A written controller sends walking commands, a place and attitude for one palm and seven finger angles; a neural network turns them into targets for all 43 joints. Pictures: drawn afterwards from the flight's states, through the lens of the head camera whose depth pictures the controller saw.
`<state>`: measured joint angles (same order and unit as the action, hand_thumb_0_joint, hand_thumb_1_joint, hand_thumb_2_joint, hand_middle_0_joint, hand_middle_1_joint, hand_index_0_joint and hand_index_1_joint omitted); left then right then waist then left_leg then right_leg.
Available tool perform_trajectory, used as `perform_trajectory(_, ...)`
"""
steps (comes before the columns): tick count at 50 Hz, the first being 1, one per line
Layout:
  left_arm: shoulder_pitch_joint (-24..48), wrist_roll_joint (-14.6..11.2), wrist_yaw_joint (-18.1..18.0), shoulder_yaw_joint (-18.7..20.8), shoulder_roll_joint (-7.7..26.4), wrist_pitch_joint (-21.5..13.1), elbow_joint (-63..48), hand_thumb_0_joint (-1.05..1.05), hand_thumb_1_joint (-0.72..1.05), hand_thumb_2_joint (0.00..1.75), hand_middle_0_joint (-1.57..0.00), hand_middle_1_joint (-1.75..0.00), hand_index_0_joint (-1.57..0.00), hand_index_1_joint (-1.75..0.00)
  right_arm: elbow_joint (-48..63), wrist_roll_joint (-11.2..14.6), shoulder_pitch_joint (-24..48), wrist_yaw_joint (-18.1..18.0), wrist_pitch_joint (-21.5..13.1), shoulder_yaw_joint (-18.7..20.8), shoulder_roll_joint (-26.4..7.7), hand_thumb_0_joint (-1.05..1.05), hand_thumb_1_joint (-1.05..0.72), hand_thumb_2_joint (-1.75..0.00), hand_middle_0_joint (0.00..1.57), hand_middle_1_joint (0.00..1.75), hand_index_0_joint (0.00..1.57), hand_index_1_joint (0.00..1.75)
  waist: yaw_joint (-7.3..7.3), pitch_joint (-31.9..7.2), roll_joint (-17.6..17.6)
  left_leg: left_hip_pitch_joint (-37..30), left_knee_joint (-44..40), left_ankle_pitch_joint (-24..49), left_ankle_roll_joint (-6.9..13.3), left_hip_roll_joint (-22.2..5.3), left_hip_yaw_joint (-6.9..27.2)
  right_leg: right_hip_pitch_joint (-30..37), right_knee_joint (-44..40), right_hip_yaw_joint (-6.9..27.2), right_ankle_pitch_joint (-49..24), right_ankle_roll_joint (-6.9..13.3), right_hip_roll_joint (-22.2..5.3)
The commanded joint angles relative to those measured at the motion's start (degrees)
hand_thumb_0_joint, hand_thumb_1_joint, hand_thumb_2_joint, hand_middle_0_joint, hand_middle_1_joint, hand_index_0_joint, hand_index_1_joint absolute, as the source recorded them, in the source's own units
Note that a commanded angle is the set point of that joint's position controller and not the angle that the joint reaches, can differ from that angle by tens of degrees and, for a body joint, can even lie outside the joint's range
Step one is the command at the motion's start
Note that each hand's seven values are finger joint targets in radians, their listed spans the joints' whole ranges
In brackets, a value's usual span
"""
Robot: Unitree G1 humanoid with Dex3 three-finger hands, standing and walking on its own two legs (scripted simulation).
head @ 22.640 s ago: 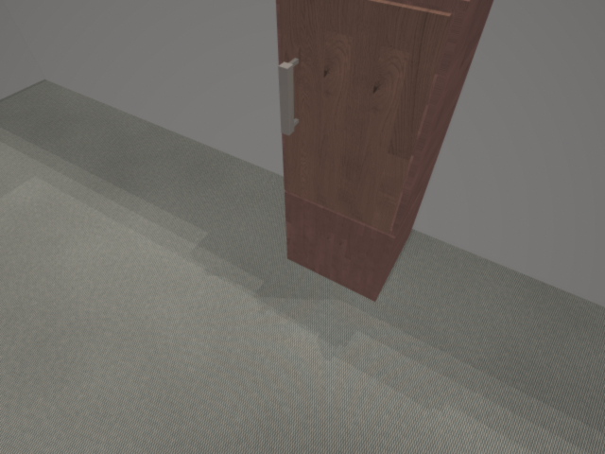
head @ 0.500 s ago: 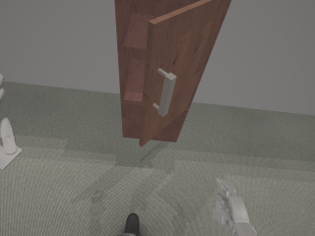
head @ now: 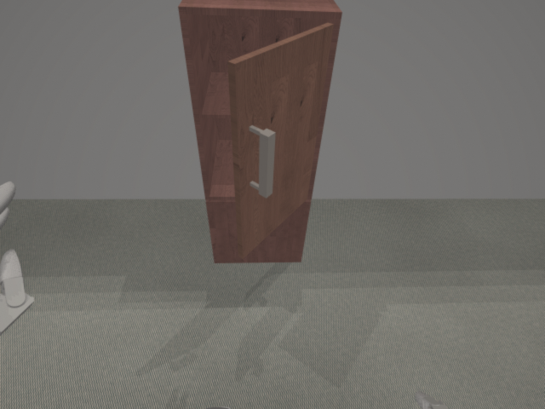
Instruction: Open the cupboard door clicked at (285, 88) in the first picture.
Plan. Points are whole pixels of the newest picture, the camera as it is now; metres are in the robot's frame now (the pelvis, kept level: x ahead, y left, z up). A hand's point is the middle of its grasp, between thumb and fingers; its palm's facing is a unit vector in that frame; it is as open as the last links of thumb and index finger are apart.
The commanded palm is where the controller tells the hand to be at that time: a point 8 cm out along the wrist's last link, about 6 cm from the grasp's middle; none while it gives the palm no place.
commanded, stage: stop stepping back and stand still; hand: left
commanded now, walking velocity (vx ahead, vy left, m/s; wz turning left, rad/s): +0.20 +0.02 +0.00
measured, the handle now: (259, 162) +0.65 +0.07 +0.01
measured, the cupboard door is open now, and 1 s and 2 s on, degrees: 49 49 49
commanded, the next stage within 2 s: let the arm hang, fingers relaxed in 0.36 s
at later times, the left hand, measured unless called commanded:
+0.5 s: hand out of the picture +0.16 +0.31 +0.13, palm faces +0.48 -0.73 -0.49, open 7.4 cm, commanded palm none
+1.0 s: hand out of the picture -0.07 +0.20 -0.17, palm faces +0.20 -0.95 -0.24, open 7.1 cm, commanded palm none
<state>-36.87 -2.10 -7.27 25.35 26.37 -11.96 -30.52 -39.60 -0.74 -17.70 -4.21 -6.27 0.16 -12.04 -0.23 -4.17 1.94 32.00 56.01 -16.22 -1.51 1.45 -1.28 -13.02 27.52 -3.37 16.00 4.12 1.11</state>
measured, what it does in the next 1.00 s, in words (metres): steps on the spot: left foot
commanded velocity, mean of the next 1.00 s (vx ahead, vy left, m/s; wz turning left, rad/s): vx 0.04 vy -0.02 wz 0.00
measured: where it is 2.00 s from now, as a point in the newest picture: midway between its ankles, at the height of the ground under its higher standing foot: outside the picture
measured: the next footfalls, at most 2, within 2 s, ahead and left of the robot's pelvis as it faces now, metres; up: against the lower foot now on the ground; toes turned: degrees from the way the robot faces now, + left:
left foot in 0.16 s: +0.01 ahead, +0.13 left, +0.00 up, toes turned +10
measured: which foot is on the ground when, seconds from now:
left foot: up 0.00-0.14, down 0.16-1.00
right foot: down 0.00-1.00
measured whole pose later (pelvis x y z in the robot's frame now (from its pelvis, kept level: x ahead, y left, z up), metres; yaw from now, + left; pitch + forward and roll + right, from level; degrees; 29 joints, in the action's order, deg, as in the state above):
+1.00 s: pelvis -0.02 +0.01 +0.00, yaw +11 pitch -1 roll +0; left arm -16.1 0.1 -1.5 0.8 11.1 0.9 63.5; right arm -63.6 -0.9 -14.7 -1.9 0.8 0.0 -9.8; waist 0.0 4.0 -1.1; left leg 11.7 24.7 -12.4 0.4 0.3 0.1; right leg -10.5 23.9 -1.3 12.8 2.0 1.8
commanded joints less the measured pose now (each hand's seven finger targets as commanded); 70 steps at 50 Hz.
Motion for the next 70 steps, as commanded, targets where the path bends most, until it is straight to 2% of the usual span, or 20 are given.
perform_trajectory(1,15.7,1.3,-2.3,2.7,6.1,-1.8,2.4,0.00,0.90,0.90,-0.20,-0.30,-0.20,-0.30,8.3,0.0,8.7,-2.3,-4.3,2.2,-6.6,0.00,-0.90,-0.90,0.20,0.30,0.20,0.30,1.39,6.3,3.3,-6.6,-9.2,-4.6,2.4,-4.2,-2.4,-10.1,-15.9,11.4,22.1,3.1,-14.6)
perform_trajectory(5,15.4,1.5,-3.4,1.4,5.5,-1.5,-3.1,0.00,0.90,0.90,-0.20,-0.30,-0.20,-0.30,9.2,-0.3,8.6,-2.7,-5.6,1.9,-6.6,0.00,-0.90,-0.90,0.20,0.30,0.20,0.30,0.63,3.7,3.8,-16.9,-28.0,-5.6,3.7,-2.6,-4.6,-5.2,-10.3,10.3,19.5,2.0,-11.9)
perform_trajectory(8,13.8,0.4,-3.6,5.1,8.6,-2.6,-11.4,0.00,0.90,0.90,-0.20,-0.30,-0.20,-0.30,11.9,0.4,9.0,-2.3,-5.3,2.5,-8.7,0.00,-0.90,-0.90,0.20,0.30,0.20,0.30,0.58,0.3,-9.5,-22.9,-35.1,7.5,7.4,-13.2,11.9,-5.7,8.7,1.1,0.5,-3.5,-2.6)
perform_trajectory(10,13.1,0.9,-2.8,6.0,8.7,-2.6,-12.8,0.00,0.90,0.90,-0.20,-0.30,-0.20,-0.30,10.5,-0.1,9.5,-1.3,-5.2,1.7,-6.5,0.00,-0.90,-0.90,0.20,0.30,0.20,0.30,1.41,4.8,-18.7,-14.8,-42.5,-3.5,9.5,-17.5,17.7,-6.8,14.6,-1.3,10.1,-4.7,-1.0)
perform_trajectory(14,8.6,1.1,-3.1,7.0,8.1,-2.5,-11.5,0.00,0.90,0.90,-0.20,-0.30,-0.20,-0.30,10.8,0.2,9.3,-0.4,-5.7,2.0,-6.8,0.00,-0.90,-0.90,0.20,0.30,0.20,0.30,0.38,2.9,-12.6,-11.8,-32.6,3.8,6.7,-13.1,7.2,3.8,1.3,-1.6,2.9,-4.2,-0.5)
perform_trajectory(16,7.4,0.5,-2.8,7.0,7.5,-2.2,-7.3,0.00,0.90,0.90,-0.20,-0.30,-0.20,-0.30,10.9,0.5,9.0,0.0,-5.1,2.4,-6.4,0.00,-0.90,-0.90,0.20,0.30,0.20,0.30,0.69,1.6,-3.2,-6.5,-23.3,-2.2,3.5,-6.7,0.8,7.8,-4.1,8.6,0.7,-1.0,-5.0)
perform_trajectory(18,5.7,-0.3,-2.7,6.0,6.4,-1.5,-3.7,0.00,0.90,0.90,-0.20,-0.30,-0.20,-0.30,10.7,1.2,8.3,0.4,-4.0,3.2,-6.1,0.00,-0.90,-0.90,0.20,0.30,0.20,0.30,0.41,1.8,8.3,-0.1,-3.3,-9.9,1.6,-1.9,-0.7,5.9,-13.1,28.6,7.3,6.2,-18.3)
perform_trajectory(22,10.0,0.3,-2.8,5.1,6.4,-2.9,-5.2,0.00,0.90,0.90,-0.20,-0.30,-0.20,-0.30,10.4,0.6,9.7,0.2,-3.5,1.4,-5.1,0.00,-0.90,-0.90,0.20,0.30,0.20,0.30,0.92,2.1,4.5,-7.9,-11.6,-5.9,2.0,-5.2,0.8,2.2,-7.8,12.4,-11.7,5.2,-16.0)
perform_trajectory(23,17.1,5.7,4.2,-18.2,-6.9,7.4,35.7,0.00,0.90,0.90,-0.20,-0.30,-0.20,-0.30,-4.3,-0.8,7.9,5.4,-4.7,4.1,-8.0,0.00,-0.90,-0.90,0.20,0.30,0.20,0.30,5.65,3.6,1.8,-10.8,-15.7,-3.9,1.9,-7.5,0.3,-6.5,3.0,0.6,-18.4,3.1,-17.2)
perform_trajectory(24,14.7,4.5,6.3,-17.5,-8.6,11.8,36.8,0.00,0.90,0.90,-0.20,-0.30,-0.20,-0.30,-2.6,0.1,1.6,5.6,1.2,3.5,-7.0,0.00,-0.90,-0.90,0.20,0.30,0.20,0.30,4.64,3.4,-2.3,-18.6,-20.2,10.3,2.2,-5.4,1.5,-12.1,8.6,-0.2,-9.5,-0.3,-10.6)
perform_trajectory(26,13.6,3.8,6.8,-19.4,-11.7,13.5,41.3,0.00,0.90,0.90,-0.20,-0.30,-0.20,-0.30,0.3,-1.4,4.3,4.8,3.6,3.1,-10.4,0.00,-0.90,-0.90,0.20,0.30,0.20,0.30,1.84,4.7,-11.5,-10.3,-33.7,13.5,12.3,-19.8,23.2,-16.1,26.3,-0.5,16.1,-5.0,-2.4)
perform_trajectory(28,19.1,3.8,7.1,-19.8,-10.4,12.2,44.9,0.00,0.90,0.90,-0.20,-0.30,-0.20,-0.30,2.4,-3.2,6.3,3.8,3.2,2.8,-11.3,0.00,-0.90,-0.90,0.20,0.30,0.20,0.30,1.29,3.5,-0.5,-11.1,-34.3,21.9,16.1,-20.4,29.2,-16.4,30.2,5.8,14.8,-4.9,-3.4)
perform_trajectory(31,20.0,3.2,6.4,-20.7,-8.7,12.2,58.5,0.00,0.90,0.90,-0.20,-0.30,-0.20,-0.30,-1.9,-2.6,8.1,3.1,4.2,2.1,-10.4,0.00,-0.90,-0.90,0.20,0.30,0.20,0.30,-0.68,-1.8,-5.6,-14.4,-30.0,36.4,12.9,-16.0,17.3,-6.1,19.7,6.1,11.1,-5.3,-3.3)
perform_trajectory(33,16.2,3.7,6.1,-21.0,-5.0,11.1,67.6,0.00,0.90,0.90,-0.20,-0.30,-0.20,-0.30,-4.1,-1.0,9.3,3.3,5.0,1.3,-7.5,0.00,-0.90,-0.90,0.20,0.30,0.20,0.30,-2.32,-2.7,0.8,-9.9,-22.9,18.5,5.1,-6.0,7.8,5.9,0.9,13.2,-11.7,-3.7,-5.8)
perform_trajectory(34,17.4,3.6,6.1,-21.5,-3.4,10.7,71.0,0.00,0.90,0.90,-0.20,-0.30,-0.20,-0.30,-5.6,-0.1,7.3,3.5,5.4,1.1,-5.0,0.00,-0.90,-0.90,0.20,0.30,0.20,0.30,0.11,-1.4,5.6,-10.0,-20.7,2.4,1.9,-1.4,2.4,4.1,-4.8,21.2,-18.7,-0.7,-14.0)
perform_trajectory(35,19.8,3.3,6.1,-22.1,-2.9,10.4,73.7,0.00,0.90,0.90,-0.20,-0.30,-0.20,-0.30,-7.7,-0.3,6.5,3.4,6.2,1.2,-4.5,0.00,-0.90,-0.90,0.20,0.30,0.20,0.30,0.98,-0.2,8.4,-12.8,-18.1,-6.7,1.1,-0.3,1.5,0.4,-7.9,23.7,-19.1,1.7,-16.1)
perform_trajectory(38,21.4,3.4,5.4,-21.2,-7.2,9.9,79.1,0.00,0.90,0.90,-0.20,-0.30,-0.20,-0.30,-12.5,-0.6,3.6,2.8,6.9,2.1,-3.2,0.00,-0.90,-0.90,0.20,0.30,0.20,0.30,2.15,0.8,2.0,-16.0,-19.4,-2.8,1.6,-1.7,2.3,2.4,-6.6,18.4,-28.1,1.7,-13.4)
perform_trajectory(41,22.1,2.5,5.4,-22.7,-9.5,10.5,83.4,0.00,0.90,0.90,-0.20,-0.30,-0.20,-0.30,-16.9,-0.5,1.8,2.6,6.5,1.3,-2.1,0.00,-0.90,-0.90,0.20,0.30,0.20,0.30,1.98,-0.1,-5.6,-23.4,-30.1,12.0,2.7,-4.9,4.1,2.0,-4.8,11.1,-19.4,-0.5,-7.8)
perform_trajectory(54,20.4,2.4,5.5,-24.1,-10.5,11.4,94.3,0.00,0.90,0.90,-0.20,-0.30,-0.20,-0.30,-24.5,-0.4,0.2,2.1,6.1,0.6,-2.8,0.00,-0.90,-0.90,0.20,0.30,0.20,0.30,0.71,7.7,-1.2,-20.6,-38.2,5.8,3.5,-6.5,6.1,2.4,-10.4,8.3,-3.5,-1.6,-6.0)
perform_trajectory(70,19.4,2.6,5.3,-23.7,-11.9,11.2,94.7,0.00,0.90,0.90,-0.20,-0.30,-0.20,-0.30,-25.2,-0.5,-1.2,2.1,5.6,0.7,-1.5,0.00,-0.90,-0.90,0.20,0.30,0.20,0.30,0.53,7.9,-2.2,-20.3,-38.7,5.9,3.6,-6.4,6.3,1.6,-8.7,8.3,-4.8,-1.7,-6.1)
